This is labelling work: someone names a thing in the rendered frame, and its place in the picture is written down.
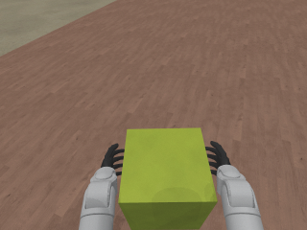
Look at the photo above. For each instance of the right robot hand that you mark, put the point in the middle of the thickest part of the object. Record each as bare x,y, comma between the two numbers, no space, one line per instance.
220,157

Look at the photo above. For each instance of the left robot forearm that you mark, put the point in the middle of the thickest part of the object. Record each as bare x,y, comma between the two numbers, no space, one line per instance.
98,209

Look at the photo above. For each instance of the left robot hand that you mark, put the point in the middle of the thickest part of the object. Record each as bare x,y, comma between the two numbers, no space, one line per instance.
110,159

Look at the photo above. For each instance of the right robot forearm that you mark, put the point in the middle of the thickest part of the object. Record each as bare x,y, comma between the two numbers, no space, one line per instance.
241,211

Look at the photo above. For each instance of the carton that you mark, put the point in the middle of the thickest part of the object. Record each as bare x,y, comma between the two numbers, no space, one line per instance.
166,181

